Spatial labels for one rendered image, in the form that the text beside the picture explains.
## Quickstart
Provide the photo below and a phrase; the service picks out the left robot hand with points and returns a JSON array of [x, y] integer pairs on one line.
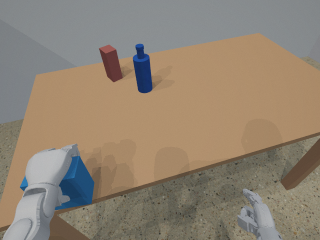
[[50, 166]]

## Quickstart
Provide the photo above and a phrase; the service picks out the table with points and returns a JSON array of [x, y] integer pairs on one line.
[[211, 104]]

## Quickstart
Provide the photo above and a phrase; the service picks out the sponge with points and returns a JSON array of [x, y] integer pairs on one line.
[[77, 184]]

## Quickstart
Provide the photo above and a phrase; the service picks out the robot right forearm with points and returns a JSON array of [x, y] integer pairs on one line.
[[268, 233]]

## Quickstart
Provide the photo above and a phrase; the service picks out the right robot hand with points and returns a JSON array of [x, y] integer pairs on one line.
[[260, 216]]

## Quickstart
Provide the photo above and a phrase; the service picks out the robot left forearm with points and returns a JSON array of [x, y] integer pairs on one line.
[[34, 213]]

